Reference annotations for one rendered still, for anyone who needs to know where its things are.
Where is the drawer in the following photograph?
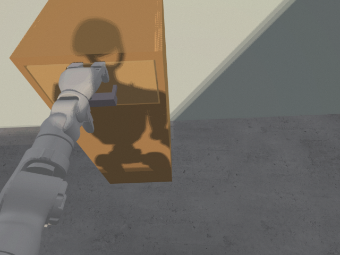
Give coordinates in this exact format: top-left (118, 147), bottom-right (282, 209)
top-left (27, 60), bottom-right (159, 104)

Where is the cabinet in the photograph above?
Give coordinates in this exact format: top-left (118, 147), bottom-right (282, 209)
top-left (10, 0), bottom-right (172, 184)

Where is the robot left forearm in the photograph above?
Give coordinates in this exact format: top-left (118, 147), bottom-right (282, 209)
top-left (0, 91), bottom-right (89, 212)

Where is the handle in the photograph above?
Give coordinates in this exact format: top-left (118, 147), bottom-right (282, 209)
top-left (88, 85), bottom-right (117, 107)

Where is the robot left upper arm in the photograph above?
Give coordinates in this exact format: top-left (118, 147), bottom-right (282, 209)
top-left (0, 171), bottom-right (68, 255)

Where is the left robot hand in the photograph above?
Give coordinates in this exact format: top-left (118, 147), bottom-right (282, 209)
top-left (58, 62), bottom-right (109, 133)

